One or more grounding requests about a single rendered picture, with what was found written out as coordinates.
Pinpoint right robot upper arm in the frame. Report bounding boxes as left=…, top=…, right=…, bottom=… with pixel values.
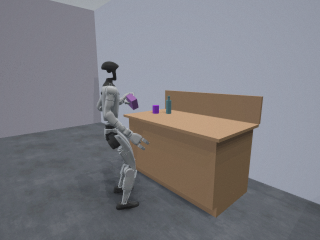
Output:
left=103, top=86, right=117, bottom=120

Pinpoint table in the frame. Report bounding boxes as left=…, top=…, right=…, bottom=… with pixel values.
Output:
left=123, top=90, right=263, bottom=218

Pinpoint sponge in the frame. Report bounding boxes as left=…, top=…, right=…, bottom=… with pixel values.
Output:
left=126, top=94, right=139, bottom=110

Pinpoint left robot hand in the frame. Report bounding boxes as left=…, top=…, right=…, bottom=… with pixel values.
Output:
left=122, top=92, right=135, bottom=105

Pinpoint left robot forearm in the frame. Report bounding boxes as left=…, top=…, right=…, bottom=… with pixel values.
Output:
left=119, top=97, right=124, bottom=105

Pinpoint left robot upper arm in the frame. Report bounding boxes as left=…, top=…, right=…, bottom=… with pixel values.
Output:
left=96, top=96, right=103, bottom=112

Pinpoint robot left foot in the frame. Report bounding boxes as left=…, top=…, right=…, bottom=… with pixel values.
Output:
left=113, top=185, right=134, bottom=193

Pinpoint right robot forearm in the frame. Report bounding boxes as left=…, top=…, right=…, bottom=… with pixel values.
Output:
left=105, top=112, right=133, bottom=138

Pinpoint right robot hand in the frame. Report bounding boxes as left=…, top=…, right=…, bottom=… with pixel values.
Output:
left=129, top=133, right=149, bottom=150

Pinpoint humanoid robot head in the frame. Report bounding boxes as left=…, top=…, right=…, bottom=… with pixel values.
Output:
left=101, top=61, right=119, bottom=87

